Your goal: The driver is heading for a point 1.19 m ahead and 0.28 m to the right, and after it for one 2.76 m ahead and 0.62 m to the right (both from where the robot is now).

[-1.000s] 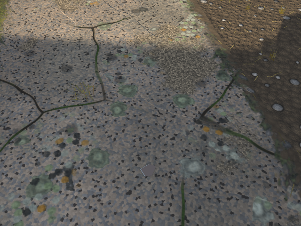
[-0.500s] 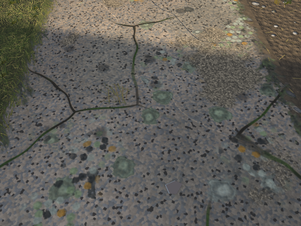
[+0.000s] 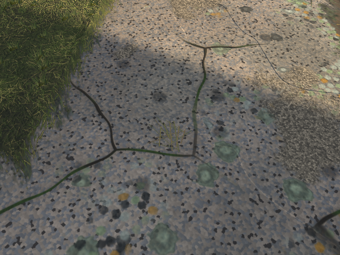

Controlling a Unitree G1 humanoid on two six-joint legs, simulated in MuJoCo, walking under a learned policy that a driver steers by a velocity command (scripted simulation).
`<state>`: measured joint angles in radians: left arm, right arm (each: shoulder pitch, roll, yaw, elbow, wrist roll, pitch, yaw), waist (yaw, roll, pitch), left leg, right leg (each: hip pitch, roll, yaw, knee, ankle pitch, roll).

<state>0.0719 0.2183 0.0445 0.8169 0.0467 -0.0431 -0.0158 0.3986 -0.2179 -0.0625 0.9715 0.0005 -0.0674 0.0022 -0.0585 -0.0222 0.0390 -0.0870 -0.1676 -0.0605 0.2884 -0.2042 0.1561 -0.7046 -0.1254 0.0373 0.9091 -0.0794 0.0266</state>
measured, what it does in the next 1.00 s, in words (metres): walks ahead, turning right: right foot, then left foot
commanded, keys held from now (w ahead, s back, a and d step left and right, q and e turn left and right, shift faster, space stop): w+e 0.68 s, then e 0.30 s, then no key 0.02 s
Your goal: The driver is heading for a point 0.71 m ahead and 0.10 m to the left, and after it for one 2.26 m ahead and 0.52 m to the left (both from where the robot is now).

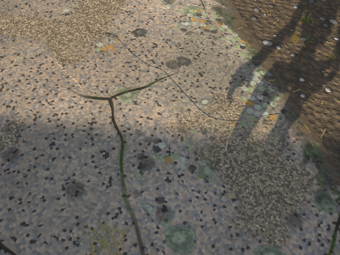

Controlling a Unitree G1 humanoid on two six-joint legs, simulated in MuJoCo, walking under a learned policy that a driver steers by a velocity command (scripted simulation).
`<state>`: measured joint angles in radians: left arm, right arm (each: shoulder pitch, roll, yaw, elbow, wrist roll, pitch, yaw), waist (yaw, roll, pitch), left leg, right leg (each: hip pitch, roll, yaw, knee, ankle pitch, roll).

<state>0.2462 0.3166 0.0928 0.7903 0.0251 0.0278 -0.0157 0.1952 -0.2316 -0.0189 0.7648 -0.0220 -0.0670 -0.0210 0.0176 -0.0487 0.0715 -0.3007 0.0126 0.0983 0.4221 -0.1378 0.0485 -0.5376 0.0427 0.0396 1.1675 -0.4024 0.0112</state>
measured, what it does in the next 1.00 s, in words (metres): steps on the spot, turning left: right foot, then left foot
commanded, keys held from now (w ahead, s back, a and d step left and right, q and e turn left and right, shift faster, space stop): no key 0.16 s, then q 0.64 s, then w+q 0.16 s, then w+e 0.04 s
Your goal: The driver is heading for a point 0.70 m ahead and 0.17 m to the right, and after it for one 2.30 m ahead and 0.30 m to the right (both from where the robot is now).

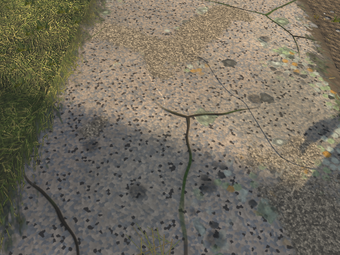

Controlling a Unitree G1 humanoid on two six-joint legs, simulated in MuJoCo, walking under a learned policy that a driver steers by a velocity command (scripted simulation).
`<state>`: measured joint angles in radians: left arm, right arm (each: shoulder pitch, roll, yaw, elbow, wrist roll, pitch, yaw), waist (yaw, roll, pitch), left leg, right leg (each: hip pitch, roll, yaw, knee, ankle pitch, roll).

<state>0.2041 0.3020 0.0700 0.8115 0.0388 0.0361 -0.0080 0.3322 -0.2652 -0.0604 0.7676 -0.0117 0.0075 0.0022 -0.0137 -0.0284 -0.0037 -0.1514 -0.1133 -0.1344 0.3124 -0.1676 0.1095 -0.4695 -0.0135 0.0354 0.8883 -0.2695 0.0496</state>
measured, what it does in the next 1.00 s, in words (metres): walks ahead, turning right: right foot, then left foot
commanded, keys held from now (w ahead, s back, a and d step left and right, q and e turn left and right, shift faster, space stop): w+e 0.74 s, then w+q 0.24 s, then q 0.02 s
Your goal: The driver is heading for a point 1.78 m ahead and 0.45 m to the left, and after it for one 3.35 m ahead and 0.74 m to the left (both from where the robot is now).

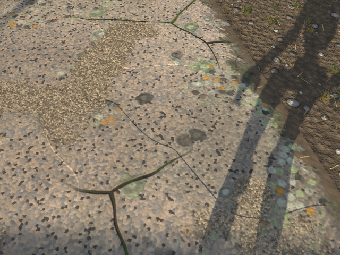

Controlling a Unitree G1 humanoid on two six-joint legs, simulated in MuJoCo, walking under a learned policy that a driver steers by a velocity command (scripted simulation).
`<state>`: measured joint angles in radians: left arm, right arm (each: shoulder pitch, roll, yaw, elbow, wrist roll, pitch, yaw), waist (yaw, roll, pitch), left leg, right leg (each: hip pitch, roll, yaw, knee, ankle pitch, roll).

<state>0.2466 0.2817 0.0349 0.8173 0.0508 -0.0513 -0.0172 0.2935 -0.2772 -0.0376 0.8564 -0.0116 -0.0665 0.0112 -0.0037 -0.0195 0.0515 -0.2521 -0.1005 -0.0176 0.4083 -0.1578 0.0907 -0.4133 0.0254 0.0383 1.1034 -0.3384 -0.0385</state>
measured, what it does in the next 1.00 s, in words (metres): walks ahead, turning left: right foot, then left foot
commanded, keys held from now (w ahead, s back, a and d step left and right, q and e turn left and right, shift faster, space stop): q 0.80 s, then e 0.20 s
